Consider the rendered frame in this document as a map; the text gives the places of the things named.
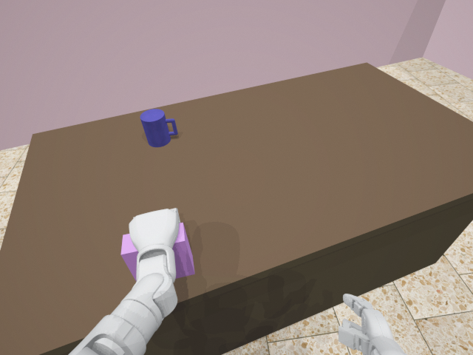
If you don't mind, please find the right robot hand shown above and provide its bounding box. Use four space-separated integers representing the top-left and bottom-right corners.
338 294 394 355

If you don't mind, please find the robot right forearm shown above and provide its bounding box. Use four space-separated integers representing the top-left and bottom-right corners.
368 337 407 355

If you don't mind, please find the robot left forearm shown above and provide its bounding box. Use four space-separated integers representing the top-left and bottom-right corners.
68 244 177 355

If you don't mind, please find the sponge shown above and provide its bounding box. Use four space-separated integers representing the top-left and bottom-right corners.
121 223 195 282

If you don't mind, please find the left robot hand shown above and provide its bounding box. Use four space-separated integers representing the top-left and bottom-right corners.
129 208 180 252

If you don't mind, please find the table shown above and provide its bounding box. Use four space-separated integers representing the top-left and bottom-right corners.
0 63 473 355

